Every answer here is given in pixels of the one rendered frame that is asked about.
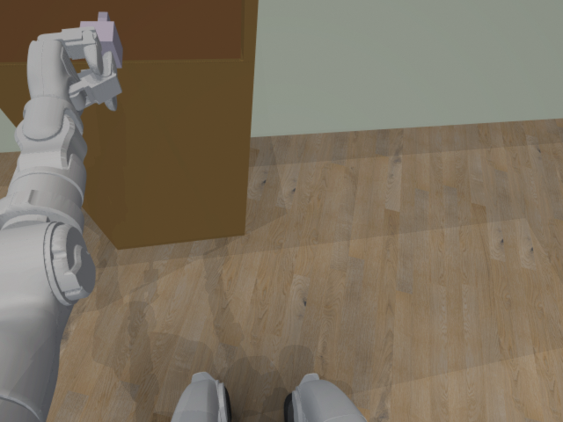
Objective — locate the robot shin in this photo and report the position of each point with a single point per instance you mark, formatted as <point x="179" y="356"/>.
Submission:
<point x="202" y="376"/>
<point x="306" y="378"/>

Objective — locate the left robot forearm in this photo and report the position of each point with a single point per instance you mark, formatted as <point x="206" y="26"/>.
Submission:
<point x="49" y="181"/>

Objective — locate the left robot hand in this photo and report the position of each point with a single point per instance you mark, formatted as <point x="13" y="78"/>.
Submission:
<point x="50" y="72"/>

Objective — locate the robot right shin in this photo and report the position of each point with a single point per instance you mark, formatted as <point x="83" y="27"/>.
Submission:
<point x="306" y="378"/>

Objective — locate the left robot upper arm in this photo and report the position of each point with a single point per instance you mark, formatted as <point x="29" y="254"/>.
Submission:
<point x="44" y="270"/>

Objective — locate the robot left shin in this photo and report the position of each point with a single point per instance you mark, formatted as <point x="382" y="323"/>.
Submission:
<point x="202" y="376"/>

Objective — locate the cabinet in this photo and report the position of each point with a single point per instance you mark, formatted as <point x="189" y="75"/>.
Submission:
<point x="171" y="164"/>

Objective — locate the drawer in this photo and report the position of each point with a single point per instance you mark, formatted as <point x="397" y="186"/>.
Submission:
<point x="148" y="29"/>

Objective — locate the handle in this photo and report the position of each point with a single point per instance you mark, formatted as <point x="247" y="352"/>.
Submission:
<point x="108" y="36"/>

